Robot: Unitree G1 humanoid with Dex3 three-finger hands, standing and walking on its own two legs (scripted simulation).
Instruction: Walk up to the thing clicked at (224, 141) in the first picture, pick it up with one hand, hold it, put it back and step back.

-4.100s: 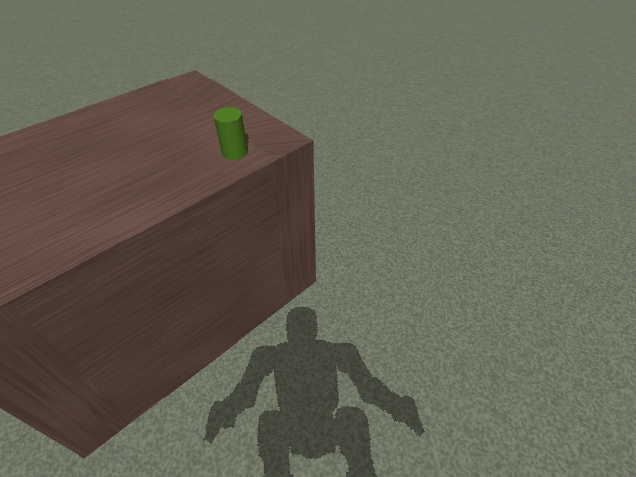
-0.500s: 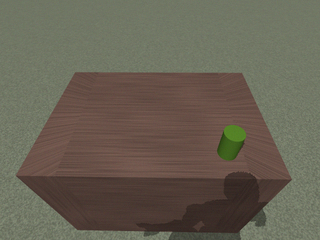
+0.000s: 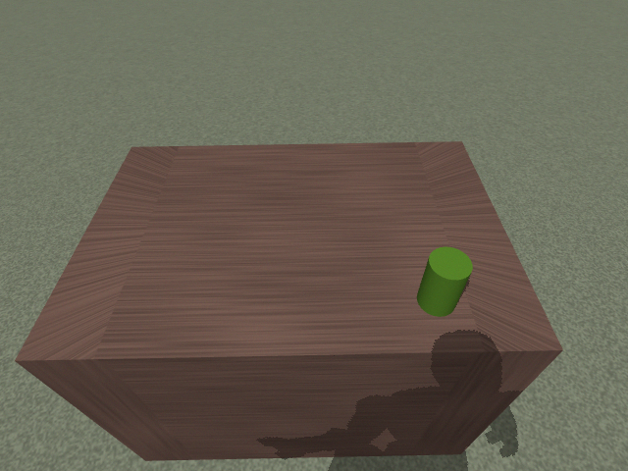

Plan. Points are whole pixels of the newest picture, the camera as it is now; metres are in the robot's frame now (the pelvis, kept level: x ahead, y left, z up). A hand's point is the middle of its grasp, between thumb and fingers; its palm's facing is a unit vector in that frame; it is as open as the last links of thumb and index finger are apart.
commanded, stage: stand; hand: right
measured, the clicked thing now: (442, 282) +0.45 -0.22 -0.08
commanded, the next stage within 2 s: none
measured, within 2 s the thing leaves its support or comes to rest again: neither
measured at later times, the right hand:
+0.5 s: hand out of the picture +0.08 -0.26 -0.15, palm faces -0.01 +0.94 -0.33, open 7.4 cm
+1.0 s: hand out of the picture +0.07 -0.27 -0.16, palm faces -0.01 +0.94 -0.33, open 7.4 cm
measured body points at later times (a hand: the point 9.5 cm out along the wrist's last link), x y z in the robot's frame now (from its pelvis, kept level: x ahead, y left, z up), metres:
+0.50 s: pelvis +0.00 -0.01 +0.00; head +0.00 -0.01 +0.45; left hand +0.08 +0.29 -0.13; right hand +0.08 -0.31 -0.13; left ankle +0.00 +0.11 -0.75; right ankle +0.00 -0.15 -0.75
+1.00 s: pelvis -0.01 -0.02 +0.00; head +0.00 -0.02 +0.45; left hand +0.08 +0.28 -0.13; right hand +0.07 -0.32 -0.13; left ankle +0.00 +0.11 -0.75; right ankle +0.00 -0.15 -0.75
